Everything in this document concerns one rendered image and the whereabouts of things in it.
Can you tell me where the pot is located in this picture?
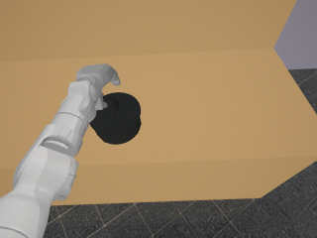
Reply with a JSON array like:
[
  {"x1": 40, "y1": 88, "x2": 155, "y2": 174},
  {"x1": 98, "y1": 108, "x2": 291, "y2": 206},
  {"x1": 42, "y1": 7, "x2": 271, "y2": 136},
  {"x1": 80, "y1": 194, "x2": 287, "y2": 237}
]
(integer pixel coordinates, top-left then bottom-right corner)
[{"x1": 95, "y1": 117, "x2": 142, "y2": 145}]

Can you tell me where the robot left forearm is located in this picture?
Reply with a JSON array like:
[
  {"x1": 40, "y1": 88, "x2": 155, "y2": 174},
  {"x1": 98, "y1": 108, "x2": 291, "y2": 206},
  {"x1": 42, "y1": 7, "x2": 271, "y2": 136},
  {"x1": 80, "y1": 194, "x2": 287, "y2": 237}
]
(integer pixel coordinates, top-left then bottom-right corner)
[{"x1": 12, "y1": 74, "x2": 102, "y2": 188}]

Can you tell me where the robot left upper arm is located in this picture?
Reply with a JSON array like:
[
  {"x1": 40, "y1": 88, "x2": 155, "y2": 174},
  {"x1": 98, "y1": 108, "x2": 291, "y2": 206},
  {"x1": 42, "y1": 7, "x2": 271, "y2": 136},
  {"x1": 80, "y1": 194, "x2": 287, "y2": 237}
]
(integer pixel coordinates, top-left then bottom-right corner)
[{"x1": 0, "y1": 146, "x2": 79, "y2": 238}]

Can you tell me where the lid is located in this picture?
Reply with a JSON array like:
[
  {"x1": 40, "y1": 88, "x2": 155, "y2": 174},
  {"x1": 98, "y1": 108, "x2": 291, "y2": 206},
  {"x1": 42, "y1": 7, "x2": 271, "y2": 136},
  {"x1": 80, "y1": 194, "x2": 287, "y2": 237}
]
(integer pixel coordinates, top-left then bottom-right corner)
[{"x1": 89, "y1": 92, "x2": 141, "y2": 136}]

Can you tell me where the left robot hand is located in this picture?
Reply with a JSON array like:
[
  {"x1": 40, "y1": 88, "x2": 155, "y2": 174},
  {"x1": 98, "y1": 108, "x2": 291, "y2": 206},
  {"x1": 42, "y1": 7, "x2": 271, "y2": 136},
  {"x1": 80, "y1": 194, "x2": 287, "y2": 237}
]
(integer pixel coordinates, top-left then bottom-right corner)
[{"x1": 75, "y1": 63, "x2": 121, "y2": 111}]

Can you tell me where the knob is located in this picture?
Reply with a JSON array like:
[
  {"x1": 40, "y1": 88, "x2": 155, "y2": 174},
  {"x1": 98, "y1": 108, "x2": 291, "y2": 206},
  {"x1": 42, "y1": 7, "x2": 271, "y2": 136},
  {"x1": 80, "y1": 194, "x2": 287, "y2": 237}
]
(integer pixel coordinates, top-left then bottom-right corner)
[{"x1": 106, "y1": 98, "x2": 120, "y2": 113}]

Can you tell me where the table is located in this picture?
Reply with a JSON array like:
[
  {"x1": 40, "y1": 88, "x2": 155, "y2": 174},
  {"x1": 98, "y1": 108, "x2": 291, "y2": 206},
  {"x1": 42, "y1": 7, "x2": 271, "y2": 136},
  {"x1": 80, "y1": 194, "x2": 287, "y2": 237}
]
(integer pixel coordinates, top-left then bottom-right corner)
[{"x1": 0, "y1": 0, "x2": 317, "y2": 206}]

